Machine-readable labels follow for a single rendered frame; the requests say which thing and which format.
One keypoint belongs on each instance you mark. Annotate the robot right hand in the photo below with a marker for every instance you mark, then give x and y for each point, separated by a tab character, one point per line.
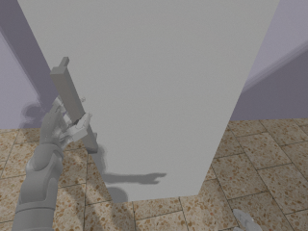
246	220

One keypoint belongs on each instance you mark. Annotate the fridge door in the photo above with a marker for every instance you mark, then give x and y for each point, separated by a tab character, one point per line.
161	79

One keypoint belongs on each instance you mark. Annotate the robot left forearm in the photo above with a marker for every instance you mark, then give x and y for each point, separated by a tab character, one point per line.
37	199

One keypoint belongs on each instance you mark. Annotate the handle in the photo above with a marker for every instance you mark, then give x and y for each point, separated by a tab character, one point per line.
66	89

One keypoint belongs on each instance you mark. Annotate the robot left hand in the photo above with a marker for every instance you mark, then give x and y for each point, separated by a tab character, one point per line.
60	130

